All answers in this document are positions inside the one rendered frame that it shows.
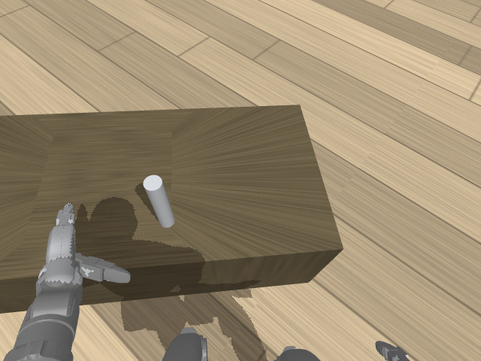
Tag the can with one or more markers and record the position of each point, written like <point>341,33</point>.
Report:
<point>156,192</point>

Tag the left robot hand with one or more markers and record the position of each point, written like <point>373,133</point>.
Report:
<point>61,244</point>

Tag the left robot arm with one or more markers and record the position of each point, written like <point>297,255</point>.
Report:
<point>49,326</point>

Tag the right robot hand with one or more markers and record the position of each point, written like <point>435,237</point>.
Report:
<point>390,352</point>

